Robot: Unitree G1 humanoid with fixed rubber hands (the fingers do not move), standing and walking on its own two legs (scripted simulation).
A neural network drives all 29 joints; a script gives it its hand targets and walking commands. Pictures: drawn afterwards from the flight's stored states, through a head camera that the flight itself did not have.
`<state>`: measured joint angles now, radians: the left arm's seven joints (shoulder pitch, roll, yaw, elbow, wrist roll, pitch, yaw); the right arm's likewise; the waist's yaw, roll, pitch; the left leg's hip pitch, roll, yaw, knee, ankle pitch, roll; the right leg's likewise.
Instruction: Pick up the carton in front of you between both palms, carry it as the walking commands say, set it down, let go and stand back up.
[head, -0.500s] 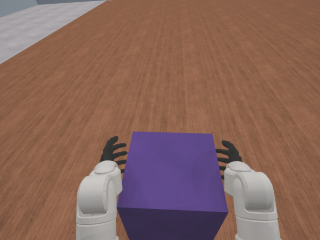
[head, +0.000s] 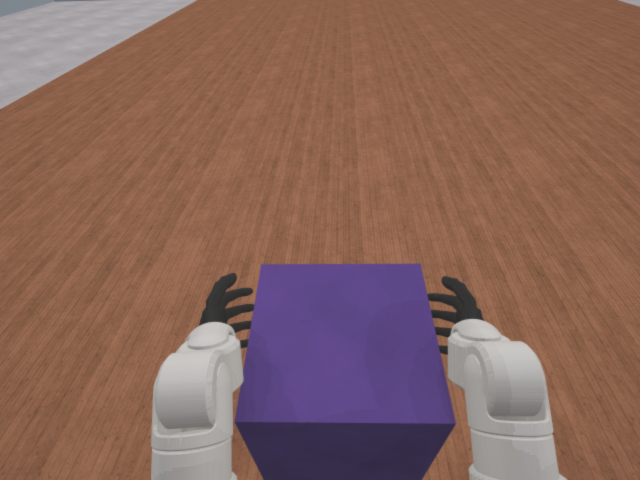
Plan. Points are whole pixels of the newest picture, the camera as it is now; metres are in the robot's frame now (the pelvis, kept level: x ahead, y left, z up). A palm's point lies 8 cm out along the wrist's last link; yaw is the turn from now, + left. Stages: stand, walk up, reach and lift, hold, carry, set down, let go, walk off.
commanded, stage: carry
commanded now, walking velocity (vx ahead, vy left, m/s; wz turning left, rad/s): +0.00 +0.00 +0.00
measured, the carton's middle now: (340, 379) +0.28 +0.00 -0.01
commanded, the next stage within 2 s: hold in 1.26 s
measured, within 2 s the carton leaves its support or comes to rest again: neither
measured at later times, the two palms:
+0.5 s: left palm (234, 364) +0.28 +0.14 +0.03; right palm (461, 369) +0.27 -0.15 +0.03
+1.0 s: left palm (231, 377) +0.26 +0.14 +0.04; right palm (469, 380) +0.25 -0.15 +0.04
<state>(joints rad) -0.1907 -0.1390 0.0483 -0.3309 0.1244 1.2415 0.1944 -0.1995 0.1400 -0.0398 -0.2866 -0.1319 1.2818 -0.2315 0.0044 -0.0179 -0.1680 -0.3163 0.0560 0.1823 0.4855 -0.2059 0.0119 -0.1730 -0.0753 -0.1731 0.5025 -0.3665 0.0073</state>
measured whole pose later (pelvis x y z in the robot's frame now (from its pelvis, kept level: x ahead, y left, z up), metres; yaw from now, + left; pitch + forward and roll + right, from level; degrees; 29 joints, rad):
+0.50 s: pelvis -0.01 -0.01 +0.00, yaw -1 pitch +2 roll +0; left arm -0.22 -0.14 0.18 0.19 0.27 0.74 0.04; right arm -0.21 0.14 -0.13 0.21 -0.25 0.80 -0.06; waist 0.00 -0.01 -0.11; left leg -0.34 0.09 0.18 0.55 -0.23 0.00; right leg -0.19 -0.05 -0.17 0.54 -0.38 -0.01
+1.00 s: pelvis -0.03 -0.01 +0.00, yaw -1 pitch +2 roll +0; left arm -0.22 -0.14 0.18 0.21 0.26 0.71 0.04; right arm -0.22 0.14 -0.15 0.22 -0.24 0.75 -0.05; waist 0.00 -0.01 -0.12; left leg -0.36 0.10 0.18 0.52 -0.18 0.00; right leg -0.23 -0.05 -0.17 0.54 -0.34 -0.02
